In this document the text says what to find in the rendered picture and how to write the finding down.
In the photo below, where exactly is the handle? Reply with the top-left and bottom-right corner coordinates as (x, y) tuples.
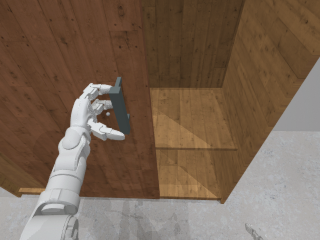
(108, 77), (131, 135)

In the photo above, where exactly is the left robot upper arm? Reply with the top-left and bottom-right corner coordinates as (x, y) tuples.
(21, 214), (79, 240)

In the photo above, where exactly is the left robot forearm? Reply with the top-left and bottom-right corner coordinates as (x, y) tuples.
(19, 126), (91, 240)

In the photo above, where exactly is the robot left hand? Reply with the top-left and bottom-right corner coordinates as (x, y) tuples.
(70, 83), (125, 141)

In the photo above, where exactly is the robot right hand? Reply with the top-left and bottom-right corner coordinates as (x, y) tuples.
(245, 223), (269, 240)

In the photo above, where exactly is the wardrobe door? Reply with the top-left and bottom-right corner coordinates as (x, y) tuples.
(0, 152), (46, 189)
(0, 0), (160, 199)

